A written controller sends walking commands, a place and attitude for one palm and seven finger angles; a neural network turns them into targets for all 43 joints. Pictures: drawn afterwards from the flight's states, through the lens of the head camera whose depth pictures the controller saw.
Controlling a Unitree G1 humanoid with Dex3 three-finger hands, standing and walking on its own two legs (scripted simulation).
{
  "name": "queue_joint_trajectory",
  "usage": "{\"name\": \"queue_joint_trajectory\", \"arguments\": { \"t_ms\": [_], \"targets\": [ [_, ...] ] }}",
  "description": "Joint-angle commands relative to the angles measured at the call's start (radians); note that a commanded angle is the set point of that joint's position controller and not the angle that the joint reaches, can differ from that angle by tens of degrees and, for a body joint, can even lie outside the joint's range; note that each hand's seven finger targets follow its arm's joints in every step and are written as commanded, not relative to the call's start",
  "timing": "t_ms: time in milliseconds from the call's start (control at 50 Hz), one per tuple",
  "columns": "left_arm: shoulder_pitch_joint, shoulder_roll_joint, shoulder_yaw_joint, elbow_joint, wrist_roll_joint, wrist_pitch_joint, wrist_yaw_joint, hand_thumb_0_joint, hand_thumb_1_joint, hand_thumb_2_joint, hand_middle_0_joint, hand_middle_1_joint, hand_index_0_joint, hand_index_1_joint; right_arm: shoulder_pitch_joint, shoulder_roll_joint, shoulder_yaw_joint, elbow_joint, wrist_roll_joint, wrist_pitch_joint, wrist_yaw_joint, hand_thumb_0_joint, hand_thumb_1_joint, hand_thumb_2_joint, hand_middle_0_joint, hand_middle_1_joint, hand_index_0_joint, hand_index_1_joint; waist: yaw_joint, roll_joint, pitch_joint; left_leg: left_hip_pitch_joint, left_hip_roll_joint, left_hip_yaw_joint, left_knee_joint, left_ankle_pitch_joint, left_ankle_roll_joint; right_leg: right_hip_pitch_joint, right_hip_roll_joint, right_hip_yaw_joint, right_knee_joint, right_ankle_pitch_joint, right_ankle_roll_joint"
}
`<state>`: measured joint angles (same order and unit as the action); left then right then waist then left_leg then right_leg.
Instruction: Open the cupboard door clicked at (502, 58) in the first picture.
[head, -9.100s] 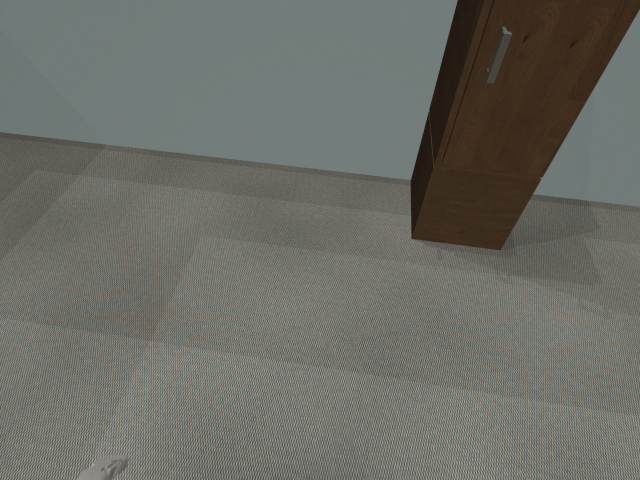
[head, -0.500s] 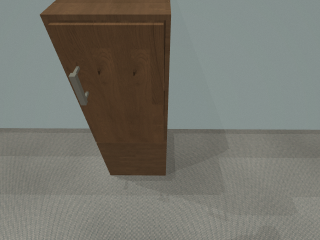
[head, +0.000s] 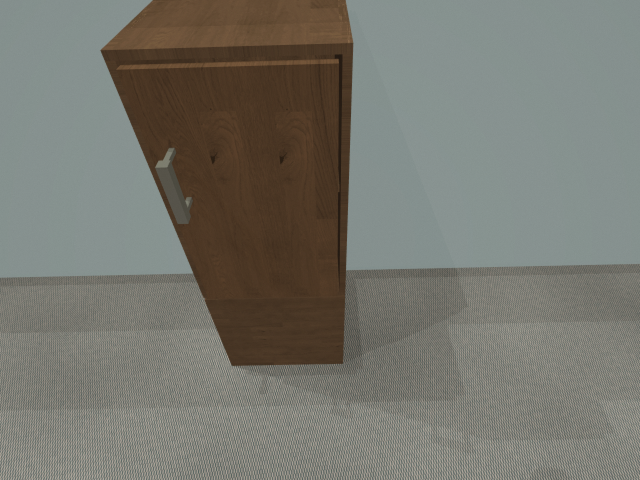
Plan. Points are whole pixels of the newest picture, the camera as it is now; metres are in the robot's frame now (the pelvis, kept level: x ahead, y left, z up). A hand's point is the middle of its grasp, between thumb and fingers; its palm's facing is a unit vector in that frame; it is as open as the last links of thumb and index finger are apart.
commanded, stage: look again from close up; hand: left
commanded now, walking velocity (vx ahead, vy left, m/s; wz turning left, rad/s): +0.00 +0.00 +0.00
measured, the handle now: (177, 186) +0.58 +0.30 +0.04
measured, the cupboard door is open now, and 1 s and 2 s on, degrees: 0 0 0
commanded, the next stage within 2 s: shuffle to correct the standing spot in 0.04 s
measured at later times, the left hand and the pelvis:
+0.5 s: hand out of the picture +0.00 +0.18 -0.19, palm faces +0.09 -0.98 -0.17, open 7.4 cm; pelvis +0.03 +0.02 -0.01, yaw +0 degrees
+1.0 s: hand out of the picture +0.11 +0.18 -0.17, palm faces +0.06 -0.97 -0.23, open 7.2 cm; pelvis +0.04 +0.00 +0.00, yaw +0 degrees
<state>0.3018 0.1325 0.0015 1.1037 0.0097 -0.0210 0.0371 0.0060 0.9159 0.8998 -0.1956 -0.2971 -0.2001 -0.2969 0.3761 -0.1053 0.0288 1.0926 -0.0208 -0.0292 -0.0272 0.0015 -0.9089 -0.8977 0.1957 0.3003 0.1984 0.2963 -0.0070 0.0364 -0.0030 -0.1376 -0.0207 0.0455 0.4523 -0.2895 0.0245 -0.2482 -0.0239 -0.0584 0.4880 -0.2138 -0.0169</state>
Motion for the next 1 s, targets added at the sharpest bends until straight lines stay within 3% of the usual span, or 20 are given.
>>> {"name": "queue_joint_trajectory", "arguments": {
  "t_ms": [0,120,200,280,340,380,400,420,460,500,520,560,620,660,700,720,740,800,880,980],
  "targets": [
    [0.066,0.063,0.008,-0.017,-0.003,-0.01,-0.003,0.0,0.9,0.9,-0.2,-0.3,-0.2,-0.3,0.068,-0.096,-0.017,-0.009,0.005,-0.015,-0.007,0.0,-0.9,-0.9,0.2,0.3,0.2,0.3,0.013,-0.033,0.1,-0.172,0.111,-0.116,-0.146,0.064,0.023,0.078,-0.074,0.089,-0.068,0.057,-0.027],
    [0.068,0.06,0.007,-0.006,-0.002,-0.012,-0.003,0.0,0.9,0.9,-0.2,-0.3,-0.2,-0.3,0.057,-0.091,-0.018,0.008,0.007,-0.014,-0.009,0.0,-0.9,-0.9,0.2,0.3,0.2,0.3,0.008,-0.028,0.088,-0.137,0.11,-0.107,-0.134,0.1,0.021,0.077,-0.08,0.093,-0.072,0.081,-0.028],
    [0.079,0.084,0.022,-0.011,0.006,-0.011,-0.004,0.0,0.9,0.9,-0.2,-0.3,-0.2,-0.3,0.058,-0.098,-0.021,0.005,0.002,0.0,-0.005,0.0,-0.9,-0.9,0.2,0.3,0.2,0.3,0.015,-0.025,0.107,-0.166,0.082,-0.079,-0.09,-0.028,0.021,0.06,-0.104,0.131,-0.081,-0.089,-0.052],
    [0.098,0.125,0.045,-0.022,0.01,-0.006,-0.005,0.0,0.9,0.9,-0.2,-0.3,-0.2,-0.3,0.053,-0.092,-0.026,-0.016,-0.002,0.016,0.001,0.0,-0.9,-0.9,0.2,0.3,0.2,0.3,0.019,-0.11,0.137,-0.22,0.035,-0.029,0.025,-0.097,0.008,0.032,-0.184,0.243,-0.164,-0.274,-0.099],
    [0.102,0.14,0.063,-0.038,0.012,-0.004,-0.001,0.0,0.9,0.9,-0.2,-0.3,-0.2,-0.3,0.058,-0.085,-0.031,-0.027,-0.003,0.017,0.003,0.0,-0.9,-0.9,0.2,0.3,0.2,0.3,0.017,-0.157,0.123,-0.197,0.031,-0.01,0.096,-0.076,0.005,-0.002,-0.247,0.3,-0.207,-0.28,-0.131],
    [0.079,0.139,0.07,-0.051,0.014,-0.001,0.0,0.0,0.9,0.9,-0.2,-0.3,-0.2,-0.3,0.077,-0.08,-0.032,-0.024,-0.002,0.014,0.005,0.0,-0.9,-0.9,0.2,0.3,0.2,0.3,0.005,-0.118,0.116,-0.146,0.035,-0.015,0.036,-0.05,0.006,-0.026,-0.227,0.242,-0.149,-0.207,-0.123],
    [0.066,0.129,0.07,-0.057,0.014,0.001,-0.001,0.0,0.9,0.9,-0.2,-0.3,-0.2,-0.3,0.089,-0.084,-0.032,-0.02,-0.002,0.009,0.006,0.0,-0.9,-0.9,0.2,0.3,0.2,0.3,0.0,-0.08,0.116,-0.123,0.044,-0.032,-0.012,-0.012,0.01,-0.039,-0.194,0.199,-0.088,-0.156,-0.109],
    [0.055,0.109,0.067,-0.065,0.014,0.004,-0.003,0.0,0.9,0.9,-0.2,-0.3,-0.2,-0.3,0.108,-0.103,-0.034,-0.017,-0.004,0.004,0.005,0.0,-0.9,-0.9,0.2,0.3,0.2,0.3,-0.005,0.013,0.108,-0.095,0.081,-0.08,-0.051,0.072,0.025,-0.051,-0.138,0.129,0.003,-0.119,-0.087],
    [0.019,0.058,0.053,-0.084,0.019,0.011,-0.007,0.0,0.9,0.9,-0.2,-0.3,-0.2,-0.3,0.136,-0.16,-0.043,-0.018,-0.005,0.001,-0.005,0.0,-0.9,-0.9,0.2,0.3,0.2,0.3,-0.013,0.211,0.099,-0.021,0.219,-0.232,-0.133,0.326,0.106,-0.144,-0.012,-0.052,0.221,-0.183,-0.03],
    [-0.027,0.052,0.046,-0.105,0.019,0.009,-0.004,0.0,0.9,0.9,-0.2,-0.3,-0.2,-0.3,0.145,-0.149,-0.041,-0.024,-0.006,0.002,-0.014,0.0,-0.9,-0.9,0.2,0.3,0.2,0.3,-0.022,0.172,0.121,0.071,0.259,-0.273,-0.117,0.591,0.182,-0.271,-0.011,-0.03,0.351,-0.354,-0.022],
    [-0.038,0.048,0.046,-0.107,0.014,0.007,-0.005,0.0,0.9,0.9,-0.2,-0.3,-0.2,-0.3,0.138,-0.145,-0.038,-0.031,-0.008,-0.002,-0.017,0.0,-0.9,-0.9,0.2,0.3,0.2,0.3,-0.018,0.113,0.111,0.09,0.262,-0.273,-0.099,0.687,0.195,-0.275,-0.024,-0.019,0.361,-0.362,-0.025],
    [-0.033,0.028,0.042,-0.094,0.006,0.005,-0.008,0.0,0.9,0.9,-0.2,-0.3,-0.2,-0.3,0.097,-0.148,-0.038,-0.042,-0.008,-0.008,-0.023,0.0,-0.9,-0.9,0.2,0.3,0.2,0.3,-0.001,0.043,0.092,0.096,0.249,-0.223,-0.075,0.861,0.179,-0.211,-0.035,-0.018,0.3,-0.284,-0.017],
    [0.008,0.028,0.039,-0.073,-0.001,0.002,-0.003,0.0,0.9,0.9,-0.2,-0.3,-0.2,-0.3,0.057,-0.145,-0.039,-0.036,0.006,-0.016,-0.033,0.0,-0.9,-0.9,0.2,0.3,0.2,0.3,0.031,0.013,0.053,0.089,0.208,-0.162,-0.032,1.017,0.104,-0.05,-0.024,-0.015,0.086,-0.072,-0.009],
    [0.078,0.066,0.044,-0.048,-0.003,-0.006,0.005,0.0,0.9,0.9,-0.2,-0.3,-0.2,-0.3,0.043,-0.14,-0.042,-0.036,0.016,-0.02,-0.036,0.0,-0.9,-0.9,0.2,0.3,0.2,0.3,0.053,-0.018,-0.006,0.03,0.162,-0.13,0.031,0.91,0.043,0.122,-0.053,0.051,-0.003,0.213,-0.03],
    [0.099,0.115,0.043,-0.033,-0.005,-0.013,0.008,0.0,0.9,0.9,-0.2,-0.3,-0.2,-0.3,0.049,-0.108,-0.044,-0.034,0.02,-0.015,-0.032,0.0,-0.9,-0.9,0.2,0.3,0.2,0.3,0.034,-0.089,-0.026,-0.1,0.088,-0.095,0.043,0.418,0.0,0.229,-0.201,0.179,0.047,0.648,-0.104],
    [0.069,0.115,0.039,-0.035,-0.007,-0.011,0.009,0.0,0.9,0.9,-0.2,-0.3,-0.2,-0.3,0.054,-0.089,-0.044,-0.025,0.019,-0.003,-0.029,0.0,-0.9,-0.9,0.2,0.3,0.2,0.3,0.014,-0.166,-0.008,-0.107,0.07,-0.081,0.022,0.273,-0.01,0.206,-0.219,0.168,0.059,0.719,-0.125],
    [0.04,0.108,0.036,-0.044,-0.007,-0.008,0.011,0.0,0.9,0.9,-0.2,-0.3,-0.2,-0.3,0.06,-0.077,-0.045,-0.014,0.018,0.005,-0.026,0.0,-0.9,-0.9,0.2,0.3,0.2,0.3,0.006,-0.215,0.002,-0.084,0.073,-0.074,-0.004,0.199,-0.011,0.168,-0.216,0.153,0.044,0.699,-0.123],
    [-0.019,0.087,0.031,-0.083,-0.007,0.003,0.013,0.0,0.9,0.9,-0.2,-0.3,-0.2,-0.3,0.052,-0.071,-0.04,0.002,0.01,0.001,-0.024,0.0,-0.9,-0.9,0.2,0.3,0.2,0.3,0.005,-0.084,0.035,-0.046,0.118,-0.106,-0.09,0.396,0.001,0.105,-0.138,0.102,0.046,0.469,-0.06],
    [-0.022,0.079,0.033,-0.088,-0.006,0.007,0.015,0.0,0.9,0.9,-0.2,-0.3,-0.2,-0.3,0.025,-0.088,-0.041,0.016,0.006,-0.007,-0.031,0.0,-0.9,-0.9,0.2,0.3,0.2,0.3,0.017,0.003,-0.007,0.025,0.147,-0.117,-0.085,0.596,0.016,0.11,-0.098,0.089,0.033,0.347,-0.043],
    [-0.017,0.082,0.028,-0.072,-0.001,0.003,0.008,0.0,0.9,0.9,-0.2,-0.3,-0.2,-0.3,0.004,-0.081,-0.037,0.017,0.006,-0.002,-0.025,0.0,-0.9,-0.9,0.2,0.3,0.2,0.3,0.013,-0.05,0.014,-0.028,0.128,-0.1,-0.115,0.277,0.012,0.139,-0.112,0.111,-0.044,0.297,-0.051]
  ]
}}
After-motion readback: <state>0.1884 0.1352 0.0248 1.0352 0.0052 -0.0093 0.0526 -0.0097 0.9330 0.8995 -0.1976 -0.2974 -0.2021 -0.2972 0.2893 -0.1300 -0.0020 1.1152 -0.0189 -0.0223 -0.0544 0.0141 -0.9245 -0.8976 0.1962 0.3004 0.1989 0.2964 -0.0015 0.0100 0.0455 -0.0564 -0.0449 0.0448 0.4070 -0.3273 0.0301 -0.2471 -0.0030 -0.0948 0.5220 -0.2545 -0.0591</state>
